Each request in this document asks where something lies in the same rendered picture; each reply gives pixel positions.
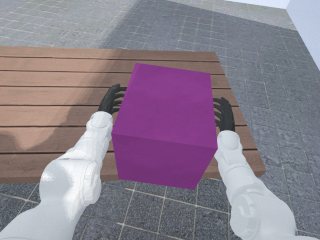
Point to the robot left forearm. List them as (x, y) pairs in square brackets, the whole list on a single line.
[(93, 144)]

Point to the robot left hand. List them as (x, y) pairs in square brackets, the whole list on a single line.
[(108, 102)]

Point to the table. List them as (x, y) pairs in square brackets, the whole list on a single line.
[(48, 94)]

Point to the carton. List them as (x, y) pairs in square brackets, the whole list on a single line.
[(165, 130)]

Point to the left robot upper arm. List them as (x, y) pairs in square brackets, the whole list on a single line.
[(68, 186)]

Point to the robot right forearm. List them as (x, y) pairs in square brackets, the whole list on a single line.
[(234, 170)]

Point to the right robot upper arm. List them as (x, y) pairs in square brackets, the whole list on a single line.
[(257, 217)]

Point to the robot right hand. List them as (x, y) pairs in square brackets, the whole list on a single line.
[(227, 122)]

